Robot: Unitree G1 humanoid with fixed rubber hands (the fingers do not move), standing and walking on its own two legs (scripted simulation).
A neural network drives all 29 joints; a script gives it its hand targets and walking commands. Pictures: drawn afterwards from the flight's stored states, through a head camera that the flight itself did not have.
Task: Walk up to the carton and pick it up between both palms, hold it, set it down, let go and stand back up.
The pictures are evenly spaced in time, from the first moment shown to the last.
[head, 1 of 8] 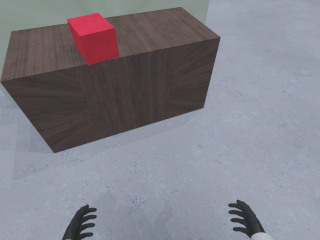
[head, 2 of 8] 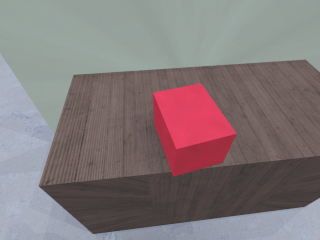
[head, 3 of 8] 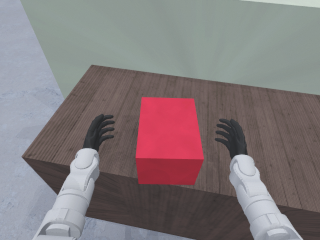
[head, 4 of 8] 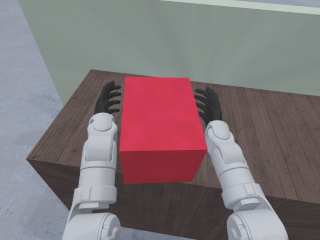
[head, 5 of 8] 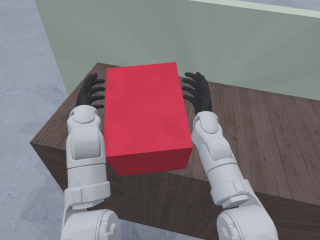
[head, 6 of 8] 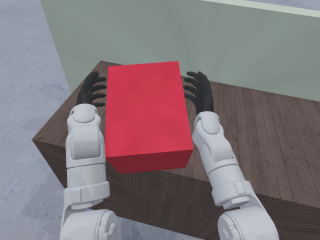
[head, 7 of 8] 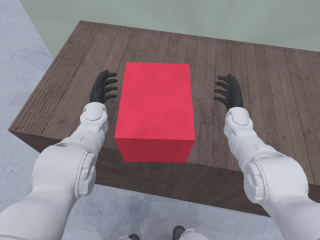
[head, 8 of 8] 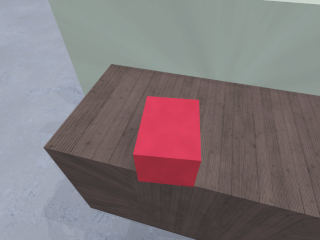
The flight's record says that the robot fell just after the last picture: no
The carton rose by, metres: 0.17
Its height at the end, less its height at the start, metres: +0.00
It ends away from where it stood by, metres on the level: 0.04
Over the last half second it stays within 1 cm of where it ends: yes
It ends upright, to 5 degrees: yes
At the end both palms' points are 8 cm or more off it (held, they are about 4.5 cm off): yes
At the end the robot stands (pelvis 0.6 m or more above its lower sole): yes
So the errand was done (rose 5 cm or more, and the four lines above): yes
